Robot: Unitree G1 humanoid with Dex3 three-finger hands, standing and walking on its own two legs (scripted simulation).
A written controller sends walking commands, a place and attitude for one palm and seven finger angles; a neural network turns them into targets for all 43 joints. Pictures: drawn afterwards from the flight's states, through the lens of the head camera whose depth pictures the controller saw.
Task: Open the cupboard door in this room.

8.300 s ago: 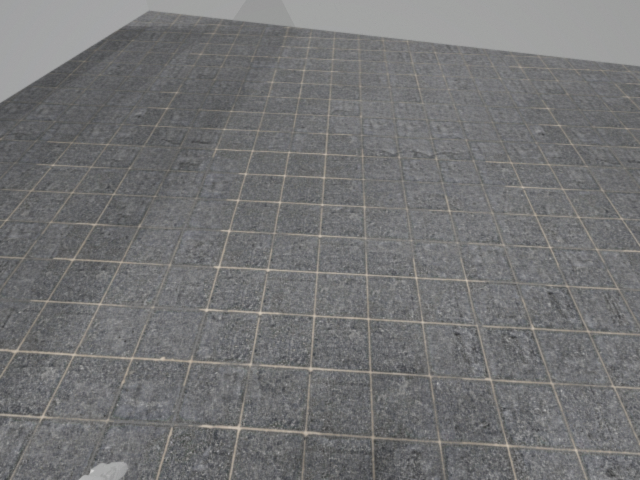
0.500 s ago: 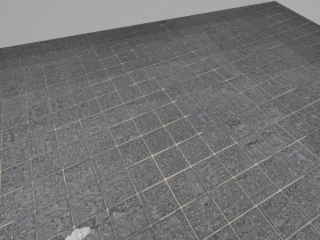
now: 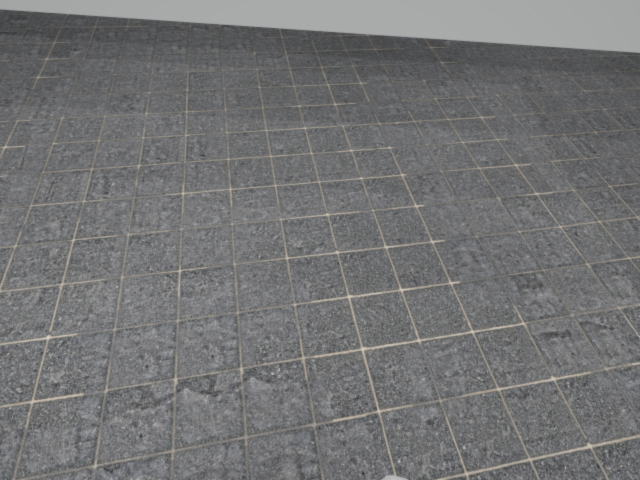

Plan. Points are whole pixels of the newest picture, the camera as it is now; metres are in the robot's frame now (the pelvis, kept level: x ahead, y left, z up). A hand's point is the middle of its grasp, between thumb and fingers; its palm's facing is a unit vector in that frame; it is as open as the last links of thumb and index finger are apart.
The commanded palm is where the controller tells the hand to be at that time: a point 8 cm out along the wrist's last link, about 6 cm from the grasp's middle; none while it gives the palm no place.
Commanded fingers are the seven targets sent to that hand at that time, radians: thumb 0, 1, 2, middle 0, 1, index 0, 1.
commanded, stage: turn or walk to find it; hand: left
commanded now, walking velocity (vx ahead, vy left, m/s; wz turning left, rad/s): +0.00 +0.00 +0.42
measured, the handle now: out of the picture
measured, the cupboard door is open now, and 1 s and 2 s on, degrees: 0 0 0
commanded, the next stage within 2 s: none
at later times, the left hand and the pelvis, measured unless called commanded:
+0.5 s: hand out of the picture +0.02 +0.16 -0.14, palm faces +0.24 -0.93 -0.27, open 7.4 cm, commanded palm none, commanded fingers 0.00 0.90 0.90 -0.20 -0.30 -0.20 -0.30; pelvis -0.02 -0.04 +0.01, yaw +13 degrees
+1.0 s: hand out of the picture -0.08 +0.21 -0.15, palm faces +0.45 -0.85 -0.26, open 7.4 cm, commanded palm none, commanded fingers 0.00 0.90 0.90 -0.20 -0.30 -0.20 -0.30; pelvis -0.05 -0.02 +0.01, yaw +25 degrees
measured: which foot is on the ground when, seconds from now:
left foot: down 0.00-0.32, up 0.34-0.74, down 0.76-1.00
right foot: up 0.00-0.28, down 0.30-0.74, up 0.76-1.00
